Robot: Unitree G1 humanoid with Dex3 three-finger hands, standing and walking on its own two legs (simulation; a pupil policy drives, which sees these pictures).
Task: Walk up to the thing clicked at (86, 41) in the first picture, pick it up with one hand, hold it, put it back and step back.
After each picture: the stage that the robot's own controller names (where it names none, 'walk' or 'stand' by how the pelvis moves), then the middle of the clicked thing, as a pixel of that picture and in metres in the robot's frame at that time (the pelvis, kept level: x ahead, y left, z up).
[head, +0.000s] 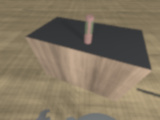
stand; (88, 30) +0.77 +0.05 +0.14
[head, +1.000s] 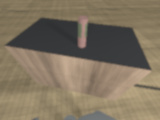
walk; (82, 33) +0.67 +0.09 +0.14
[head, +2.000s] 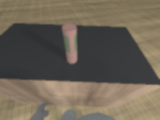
rise first; (71, 46) +0.44 +0.15 +0.17
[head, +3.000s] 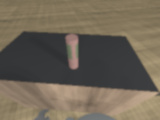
stand; (72, 53) +0.44 +0.15 +0.14
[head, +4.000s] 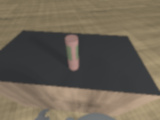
stand; (72, 54) +0.42 +0.14 +0.14
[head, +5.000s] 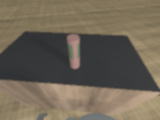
stand; (74, 53) +0.45 +0.14 +0.13
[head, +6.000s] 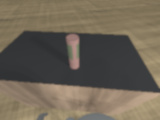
stand; (73, 53) +0.44 +0.14 +0.13
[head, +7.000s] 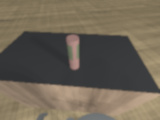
stand; (73, 54) +0.44 +0.14 +0.13
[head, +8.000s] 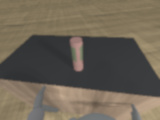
rise first; (77, 56) +0.43 +0.14 +0.14
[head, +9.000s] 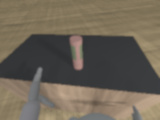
go down; (77, 54) +0.44 +0.13 +0.14
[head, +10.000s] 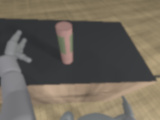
go down; (66, 46) +0.44 +0.13 +0.16
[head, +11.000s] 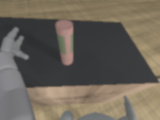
go down; (66, 46) +0.43 +0.13 +0.18
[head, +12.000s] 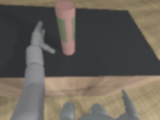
close in; (67, 34) +0.47 +0.12 +0.21
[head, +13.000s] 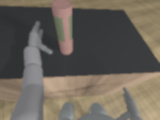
close in; (64, 33) +0.47 +0.12 +0.22
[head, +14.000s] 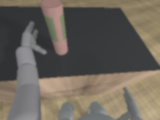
go down; (58, 33) +0.47 +0.14 +0.22
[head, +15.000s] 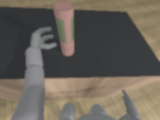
lift; (66, 34) +0.46 +0.12 +0.22
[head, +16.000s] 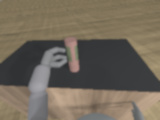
lift; (72, 56) +0.43 +0.13 +0.17
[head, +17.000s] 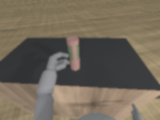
close; (74, 55) +0.44 +0.13 +0.16
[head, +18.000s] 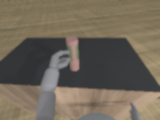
stand; (73, 55) +0.44 +0.13 +0.15
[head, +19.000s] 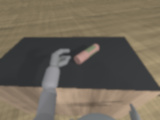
stand; (87, 53) +0.57 +0.04 +0.07
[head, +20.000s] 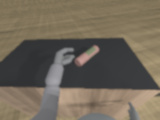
stand; (87, 55) +0.57 +0.03 +0.06
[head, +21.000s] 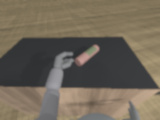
stand; (87, 54) +0.57 +0.03 +0.06
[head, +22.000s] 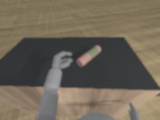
stand; (89, 55) +0.56 +0.02 +0.06
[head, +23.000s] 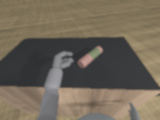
hold; (90, 56) +0.55 +0.01 +0.06
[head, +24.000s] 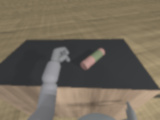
crouch; (93, 58) +0.54 -0.02 +0.06
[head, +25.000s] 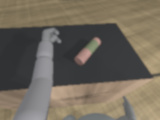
lower; (88, 50) +0.53 -0.03 +0.06
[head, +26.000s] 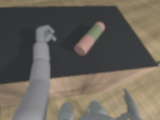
lower; (90, 37) +0.54 -0.05 +0.13
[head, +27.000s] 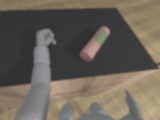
lower; (95, 42) +0.50 -0.07 +0.13
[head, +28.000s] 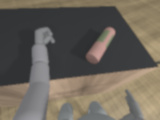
lower; (101, 44) +0.48 -0.11 +0.13
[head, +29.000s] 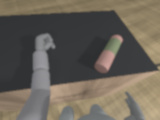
lower; (109, 52) +0.43 -0.15 +0.12
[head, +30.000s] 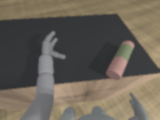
withdraw; (121, 58) +0.40 -0.20 +0.12
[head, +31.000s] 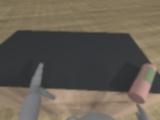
sink last; (143, 81) +0.33 -0.27 +0.10
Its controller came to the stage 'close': yes
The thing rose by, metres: 0.00
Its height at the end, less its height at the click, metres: -0.09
